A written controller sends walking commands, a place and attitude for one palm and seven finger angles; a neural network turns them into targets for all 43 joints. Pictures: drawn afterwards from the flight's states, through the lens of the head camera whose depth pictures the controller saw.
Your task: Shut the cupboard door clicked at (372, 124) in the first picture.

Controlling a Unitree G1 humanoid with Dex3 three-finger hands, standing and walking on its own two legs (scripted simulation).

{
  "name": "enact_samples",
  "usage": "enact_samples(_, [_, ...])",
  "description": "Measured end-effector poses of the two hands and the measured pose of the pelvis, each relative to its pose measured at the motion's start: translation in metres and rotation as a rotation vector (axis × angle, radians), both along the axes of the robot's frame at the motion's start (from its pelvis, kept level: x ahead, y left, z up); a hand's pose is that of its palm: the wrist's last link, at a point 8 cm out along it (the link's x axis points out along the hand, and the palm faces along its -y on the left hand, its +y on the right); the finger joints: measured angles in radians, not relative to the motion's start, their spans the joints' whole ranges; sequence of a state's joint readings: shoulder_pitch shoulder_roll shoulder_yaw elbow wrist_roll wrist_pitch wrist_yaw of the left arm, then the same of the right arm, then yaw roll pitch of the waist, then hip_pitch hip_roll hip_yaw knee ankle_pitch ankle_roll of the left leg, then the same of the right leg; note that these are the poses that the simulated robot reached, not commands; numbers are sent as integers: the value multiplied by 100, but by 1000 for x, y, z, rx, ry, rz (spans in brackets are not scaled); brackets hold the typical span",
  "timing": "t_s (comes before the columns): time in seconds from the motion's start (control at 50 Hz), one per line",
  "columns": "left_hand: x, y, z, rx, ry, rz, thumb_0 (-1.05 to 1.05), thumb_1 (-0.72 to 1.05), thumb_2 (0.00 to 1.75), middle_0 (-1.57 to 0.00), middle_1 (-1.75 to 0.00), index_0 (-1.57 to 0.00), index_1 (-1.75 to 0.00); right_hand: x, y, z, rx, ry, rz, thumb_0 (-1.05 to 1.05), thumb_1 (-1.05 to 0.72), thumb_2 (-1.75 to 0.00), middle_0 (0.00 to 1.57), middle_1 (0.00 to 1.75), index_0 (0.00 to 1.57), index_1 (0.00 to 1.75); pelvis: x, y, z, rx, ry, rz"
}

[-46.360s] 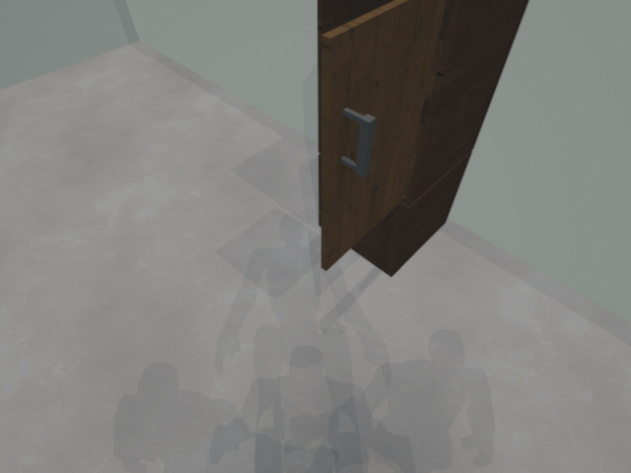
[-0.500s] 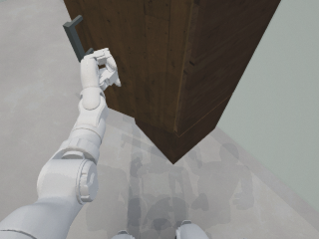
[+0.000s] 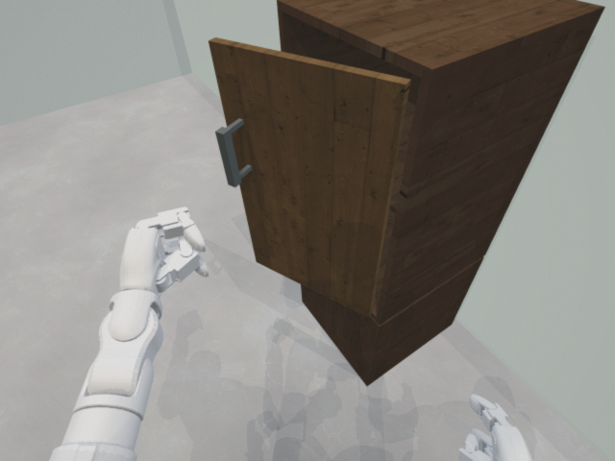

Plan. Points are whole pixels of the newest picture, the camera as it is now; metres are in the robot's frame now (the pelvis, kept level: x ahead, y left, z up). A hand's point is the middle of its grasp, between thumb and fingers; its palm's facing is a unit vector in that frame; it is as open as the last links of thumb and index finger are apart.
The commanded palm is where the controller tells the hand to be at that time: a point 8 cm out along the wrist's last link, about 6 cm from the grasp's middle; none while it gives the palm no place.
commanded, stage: draw the hand back to the body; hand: left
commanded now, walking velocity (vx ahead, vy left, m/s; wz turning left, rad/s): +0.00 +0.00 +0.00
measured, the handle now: (235, 153) +0.65 +0.17 +0.06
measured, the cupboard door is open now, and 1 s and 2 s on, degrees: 25 25 25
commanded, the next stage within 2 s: step back with the hand held close in 0.96 s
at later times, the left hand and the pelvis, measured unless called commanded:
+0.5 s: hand (52, 328) +0.21 +0.26 +0.16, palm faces +0.43 -0.82 -0.38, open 5.4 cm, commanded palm +0.16 +0.30 +0.18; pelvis +0.01 +0.00 +0.01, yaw +1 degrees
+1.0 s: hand (22, 342) +0.19 +0.27 +0.17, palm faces +0.48 -0.78 -0.41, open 7.4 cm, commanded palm +0.14 +0.30 +0.18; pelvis +0.01 +0.00 +0.01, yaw +1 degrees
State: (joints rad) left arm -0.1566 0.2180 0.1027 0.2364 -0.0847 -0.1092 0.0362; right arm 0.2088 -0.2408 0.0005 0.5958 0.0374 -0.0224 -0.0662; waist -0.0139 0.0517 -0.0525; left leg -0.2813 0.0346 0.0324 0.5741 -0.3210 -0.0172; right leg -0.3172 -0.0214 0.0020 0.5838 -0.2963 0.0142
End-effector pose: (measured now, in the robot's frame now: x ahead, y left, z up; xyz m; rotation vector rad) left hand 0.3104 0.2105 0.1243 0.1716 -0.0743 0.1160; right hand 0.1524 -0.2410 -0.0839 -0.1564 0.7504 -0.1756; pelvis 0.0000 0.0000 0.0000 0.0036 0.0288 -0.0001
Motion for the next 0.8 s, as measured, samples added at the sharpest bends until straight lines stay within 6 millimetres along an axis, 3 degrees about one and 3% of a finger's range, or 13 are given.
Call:
enact_samples(0.1, [-36,22,9,59,0,72,1,90,90,-108,-126,-108,-126,33,17,22,-7,-80,67,1,-90,-90,20,30,20,30,0,1,7,-3,-48,11])
enact_samples(0.22, [-73,45,19,97,-5,159,1,90,90,-93,-110,-93,-109,49,35,29,0,-107,139,1,-90,-90,20,30,20,30,1,3,12,-4,-81,22])
enact_samples(0.4, [-116,71,41,184,-34,267,1,90,90,-68,-83,-69,-82,38,46,15,29,-54,162,2,-90,-90,21,30,20,30,5,4,13,-4,-98,25])
enact_samples(0.64, [-170,101,65,329,-40,404,1,90,90,-36,-47,-36,-47,23,26,5,6,-28,112,2,-90,-90,21,30,20,30,9,3,13,-5,-98,19])
enact_samples(0.8, [-172,99,59,293,-50,429,1,90,90,-24,-34,-24,-34,29,19,10,-26,-61,117,2,-90,-90,20,30,20,30,5,2,12,-3,-101,24])
